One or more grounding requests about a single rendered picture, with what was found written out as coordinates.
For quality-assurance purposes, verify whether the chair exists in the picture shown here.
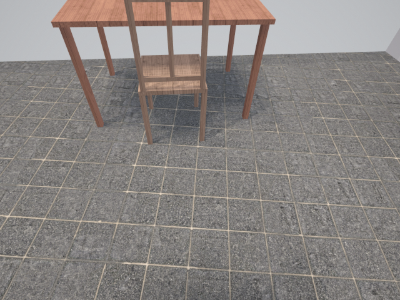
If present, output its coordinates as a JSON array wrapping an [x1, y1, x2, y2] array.
[[124, 0, 210, 145]]

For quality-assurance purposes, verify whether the table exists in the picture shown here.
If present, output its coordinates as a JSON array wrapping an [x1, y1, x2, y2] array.
[[51, 0, 276, 127]]

